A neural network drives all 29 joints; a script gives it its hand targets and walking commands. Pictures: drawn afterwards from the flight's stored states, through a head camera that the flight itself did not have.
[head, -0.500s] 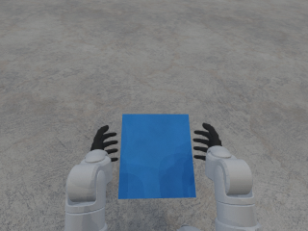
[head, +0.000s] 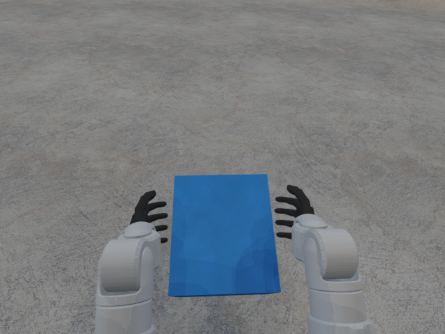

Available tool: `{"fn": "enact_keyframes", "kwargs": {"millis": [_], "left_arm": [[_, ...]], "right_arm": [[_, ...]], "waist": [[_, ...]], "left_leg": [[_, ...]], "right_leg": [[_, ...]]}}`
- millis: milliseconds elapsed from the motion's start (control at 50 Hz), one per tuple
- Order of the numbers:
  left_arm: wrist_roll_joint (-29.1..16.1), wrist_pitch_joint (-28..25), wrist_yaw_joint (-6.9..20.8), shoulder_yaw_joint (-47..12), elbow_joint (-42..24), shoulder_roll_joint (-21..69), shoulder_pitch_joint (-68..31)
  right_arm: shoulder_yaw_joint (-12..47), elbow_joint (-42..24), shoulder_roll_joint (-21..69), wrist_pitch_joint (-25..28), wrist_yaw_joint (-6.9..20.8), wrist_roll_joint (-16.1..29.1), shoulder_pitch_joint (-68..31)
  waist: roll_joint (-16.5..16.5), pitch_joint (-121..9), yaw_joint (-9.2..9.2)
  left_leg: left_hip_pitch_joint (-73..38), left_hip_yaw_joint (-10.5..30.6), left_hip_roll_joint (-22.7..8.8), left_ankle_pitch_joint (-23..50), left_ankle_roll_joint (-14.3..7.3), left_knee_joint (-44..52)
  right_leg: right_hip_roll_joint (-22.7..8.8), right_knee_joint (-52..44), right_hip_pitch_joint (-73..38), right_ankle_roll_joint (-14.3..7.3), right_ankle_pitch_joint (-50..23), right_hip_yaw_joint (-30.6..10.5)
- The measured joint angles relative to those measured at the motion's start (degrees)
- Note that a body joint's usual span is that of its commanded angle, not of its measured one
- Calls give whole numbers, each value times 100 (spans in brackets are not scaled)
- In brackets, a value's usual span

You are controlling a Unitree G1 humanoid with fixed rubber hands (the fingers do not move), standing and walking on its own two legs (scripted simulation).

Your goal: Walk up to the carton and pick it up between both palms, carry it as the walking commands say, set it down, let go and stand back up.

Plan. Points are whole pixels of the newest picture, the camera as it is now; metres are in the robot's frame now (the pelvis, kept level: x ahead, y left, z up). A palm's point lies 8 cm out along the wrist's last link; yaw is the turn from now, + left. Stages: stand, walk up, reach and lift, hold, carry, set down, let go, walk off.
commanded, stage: carry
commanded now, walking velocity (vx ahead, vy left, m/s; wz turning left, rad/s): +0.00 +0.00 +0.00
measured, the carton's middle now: (221, 237) +0.33 +0.00 +0.00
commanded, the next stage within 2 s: none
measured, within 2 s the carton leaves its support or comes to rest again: neither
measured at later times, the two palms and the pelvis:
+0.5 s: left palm (158, 289) +0.20 +0.11 +0.06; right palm (328, 290) +0.19 -0.16 +0.05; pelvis -0.09 -0.02 -0.03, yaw -1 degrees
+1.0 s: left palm out of the picture +0.13 +0.11 +0.07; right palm (354, 333) +0.13 -0.16 +0.08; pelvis -0.15 -0.03 +0.00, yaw -1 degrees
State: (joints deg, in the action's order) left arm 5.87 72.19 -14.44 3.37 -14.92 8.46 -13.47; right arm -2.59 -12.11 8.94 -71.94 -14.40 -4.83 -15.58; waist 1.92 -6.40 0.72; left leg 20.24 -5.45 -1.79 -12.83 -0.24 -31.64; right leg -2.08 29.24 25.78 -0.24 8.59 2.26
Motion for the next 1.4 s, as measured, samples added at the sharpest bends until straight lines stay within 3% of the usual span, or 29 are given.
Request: {"fn": "enact_keyframes", "kwargs": {"millis": [100,240,360,440,480,500,520,540,560,600,620,660,700,740,780,840,920,1000,1100,1280,1340,1400], "left_arm": [[-82,71,-15,-58,-7,8,-42],[61,-99,75,101,352,67,-291],[271,-526,226,382,1093,154,-593],[427,-972,348,560,1782,205,-742],[366,-989,313,395,1581,141,-530],[322,-937,295,279,1382,101,-400],[287,-884,284,203,1199,70,-312],[415,-999,454,247,1329,59,-288],[541,-1245,628,395,1814,72,-325],[542,-1530,660,493,2403,69,-293],[602,-1709,719,535,2719,65,-304],[713,-2092,775,689,3289,79,-382],[672,-2347,719,612,3176,59,-294],[102,-2343,372,335,2424,0,-29],[-44,-2383,426,225,1974,-32,136],[-132,-2203,363,109,1469,-58,326],[-93,-1875,332,59,1166,-75,446],[95,-1773,432,152,1614,-57,304],[349,-2016,529,378,2381,-4,-5],[336,-2498,630,482,2545,13,-91],[352,-2649,695,531,2707,20,-124],[580,-2894,825,606,3173,43,-228]], "right_arm": [[-82,9,8,-15,-9,-102,-31],[-195,237,52,101,40,-206,-198],[-425,912,129,505,159,-440,-451],[-600,1529,152,959,265,-614,-512],[-389,1352,84,986,229,-488,-310],[-279,1160,44,934,211,-401,-193],[-206,971,18,878,194,-316,-104],[-236,1079,13,970,371,-408,-83],[-379,1558,29,1192,560,-523,-145],[-502,2141,33,1455,613,-562,-132],[-555,2412,27,1622,678,-642,-113],[-660,2943,35,2004,748,-764,-137],[-500,2880,6,2281,682,-742,-61],[-260,2111,-62,2286,305,-254,213],[-169,1593,-97,2313,330,-135,416],[-59,1097,-111,2097,283,28,549],[5,922,-110,1773,305,40,547],[-136,1462,-79,1716,446,-147,352],[-341,2228,-25,1997,564,-398,83],[-374,2271,-33,2468,598,-427,114],[-409,2403,-33,2617,605,-469,114],[-490,2818,-29,2875,692,-677,91]], "waist": [[-50,25,-135],[-130,197,-50],[-174,352,-9],[-191,398,-48],[-194,412,-14],[-240,405,44],[-254,418,126],[-241,421,178],[-266,368,188],[-315,290,163],[-322,232,132],[-286,100,47],[-235,52,-74],[-339,185,-92],[-334,162,-64],[-311,51,-16],[-278,-147,8],[-233,-345,45],[-227,-339,60],[-320,3,-58],[-363,69,-104],[-355,56,-124]], "left_leg": [[127,45,-7,-231,5,-57],[278,72,-34,-238,-34,-137],[515,110,-52,-288,-22,-568],[885,172,-6,-1139,-129,-1720],[745,76,106,-1500,-250,-2236],[503,37,166,-1674,-318,-2028],[401,59,205,-1638,-409,-1763],[455,53,189,-1337,-461,-1745],[467,26,140,-1078,-483,-1705],[393,-7,68,-620,-447,-1389],[357,-5,57,-396,-390,-1169],[352,-4,70,-110,-266,-832],[465,-51,77,20,-196,-723],[502,23,10,76,-146,-553],[531,64,25,-95,-138,-341],[491,16,18,3,-131,5],[458,-12,9,248,-128,241],[501,-18,32,322,-124,294],[648,-20,54,424,-132,250],[918,-28,90,478,-193,-78],[1002,3,105,279,-166,-262],[1189,88,121,-489,-96,-825]], "right_leg": [[2,-94,48,-2,3,50],[32,-8,180,-33,240,68],[34,628,482,-132,758,64],[25,894,647,-139,319,100],[65,903,714,15,23,101],[116,961,778,97,150,132],[145,1130,888,138,533,160],[171,1478,1010,204,1004,152],[223,2009,1106,261,1203,157],[328,2905,1058,226,1200,139],[358,2984,866,151,1185,132],[347,2241,169,57,1244,158],[325,1028,-478,-42,1082,141],[413,781,-451,-269,737,224],[399,507,-439,-370,470,297],[377,156,-479,-382,220,337],[388,-31,-490,-330,96,325],[362,87,-386,-281,344,320],[325,340,-170,-253,666,324],[257,974,197,-339,1182,325],[238,1116,250,-390,1293,348],[217,1097,236,-440,1029,414]]}}
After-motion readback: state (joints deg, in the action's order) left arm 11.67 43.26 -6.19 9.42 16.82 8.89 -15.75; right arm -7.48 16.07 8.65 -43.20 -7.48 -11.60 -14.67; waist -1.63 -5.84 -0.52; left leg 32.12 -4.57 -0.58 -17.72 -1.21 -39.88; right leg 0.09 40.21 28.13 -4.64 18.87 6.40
